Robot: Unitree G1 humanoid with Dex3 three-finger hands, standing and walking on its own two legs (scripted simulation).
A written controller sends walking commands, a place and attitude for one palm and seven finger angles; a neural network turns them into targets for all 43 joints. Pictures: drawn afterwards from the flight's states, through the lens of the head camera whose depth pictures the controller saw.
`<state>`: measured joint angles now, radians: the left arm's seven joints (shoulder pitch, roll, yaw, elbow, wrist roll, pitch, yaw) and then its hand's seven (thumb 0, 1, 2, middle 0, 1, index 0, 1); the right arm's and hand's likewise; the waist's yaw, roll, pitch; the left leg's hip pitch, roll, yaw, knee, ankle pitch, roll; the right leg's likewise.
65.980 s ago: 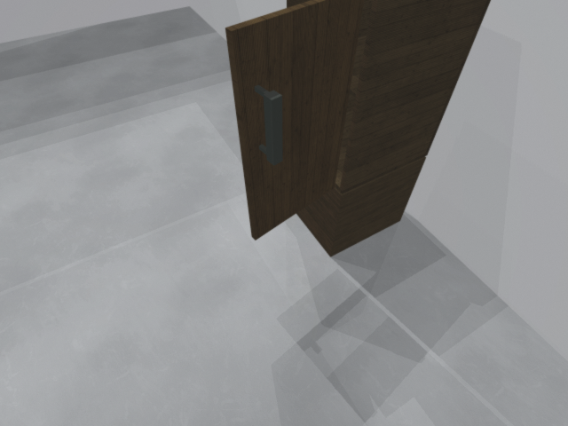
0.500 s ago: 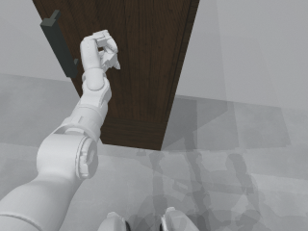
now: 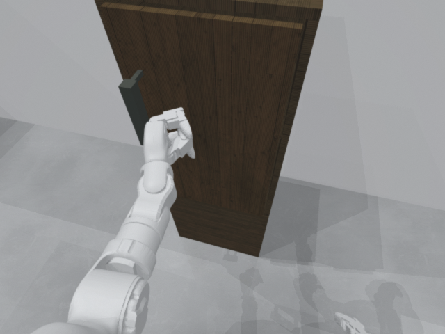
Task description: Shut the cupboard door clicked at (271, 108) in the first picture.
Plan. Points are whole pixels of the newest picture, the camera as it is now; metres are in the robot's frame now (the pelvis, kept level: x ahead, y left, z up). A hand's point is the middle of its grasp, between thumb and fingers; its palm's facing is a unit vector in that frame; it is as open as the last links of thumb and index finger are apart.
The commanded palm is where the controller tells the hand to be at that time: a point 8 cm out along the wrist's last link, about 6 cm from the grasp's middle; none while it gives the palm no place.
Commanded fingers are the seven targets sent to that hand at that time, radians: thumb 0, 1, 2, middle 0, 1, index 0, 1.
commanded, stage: draw the hand back to the body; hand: left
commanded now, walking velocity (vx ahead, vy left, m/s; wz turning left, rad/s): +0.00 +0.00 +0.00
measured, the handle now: (143, 109) +0.55 +0.16 +0.09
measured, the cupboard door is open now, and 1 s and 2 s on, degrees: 0 0 0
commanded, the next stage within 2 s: step back with the hand held close in 1.46 s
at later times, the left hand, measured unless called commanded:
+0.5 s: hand (123, 191) +0.31 +0.14 +0.14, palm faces +0.04 -0.99 -0.15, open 3.1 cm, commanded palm +0.27 +0.20 +0.16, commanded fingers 0.00 0.90 0.90 -0.97 -1.14 -0.97 -1.14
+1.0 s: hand out of the picture +0.21 +0.27 +0.18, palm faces +0.39 -0.85 -0.35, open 5.5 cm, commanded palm +0.16 +0.32 +0.21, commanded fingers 0.00 0.90 0.90 -0.28 -0.39 -0.28 -0.39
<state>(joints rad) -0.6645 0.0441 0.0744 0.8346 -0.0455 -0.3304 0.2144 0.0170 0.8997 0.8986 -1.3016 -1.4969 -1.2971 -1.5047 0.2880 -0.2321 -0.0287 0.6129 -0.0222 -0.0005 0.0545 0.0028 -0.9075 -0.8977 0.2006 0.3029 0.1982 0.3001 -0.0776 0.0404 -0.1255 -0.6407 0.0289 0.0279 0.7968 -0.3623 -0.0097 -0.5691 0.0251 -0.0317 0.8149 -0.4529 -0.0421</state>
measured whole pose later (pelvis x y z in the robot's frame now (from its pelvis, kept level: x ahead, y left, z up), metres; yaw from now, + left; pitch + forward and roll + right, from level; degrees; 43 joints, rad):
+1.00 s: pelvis +0.01 +0.03 +0.04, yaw +1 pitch -4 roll +0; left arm 0.38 0.32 0.25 -0.30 -0.08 -0.04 0.09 0.02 0.89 0.90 -0.55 -0.67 -0.55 -0.68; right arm 0.19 -0.21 0.04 0.60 0.01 -0.01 -0.06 0.01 -0.90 -0.90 0.20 0.30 0.20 0.30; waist 0.05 0.07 -0.01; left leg -0.13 -0.02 0.04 0.42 -0.22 0.03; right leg -0.04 -0.01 -0.02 0.39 -0.28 0.00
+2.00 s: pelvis -0.02 +0.04 +0.03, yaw -1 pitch +1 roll -1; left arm 0.54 0.43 0.39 -0.44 -0.08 -0.13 0.12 0.01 0.89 0.90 -0.21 -0.30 -0.21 -0.31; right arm 0.19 -0.25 -0.02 0.55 0.02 0.04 -0.09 0.01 -0.90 -0.90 0.20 0.30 0.20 0.30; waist 0.00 0.05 -0.02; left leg -0.30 -0.01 0.06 0.49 -0.21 0.05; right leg -0.22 -0.01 0.00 0.46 -0.26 0.02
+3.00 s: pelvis -0.16 +0.06 +0.02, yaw +3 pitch -1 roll -5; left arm 0.51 0.45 0.40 -0.54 -0.05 -0.29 0.14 0.01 0.89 0.90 -0.21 -0.30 -0.21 -0.31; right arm 0.20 -0.20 -0.01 0.65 -0.01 -0.09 -0.08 0.01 -0.90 -0.90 0.21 0.30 0.20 0.30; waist -0.01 0.02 -0.02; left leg -0.52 0.03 0.03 0.54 -0.01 0.06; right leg -0.23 0.09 0.03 0.58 -0.34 0.02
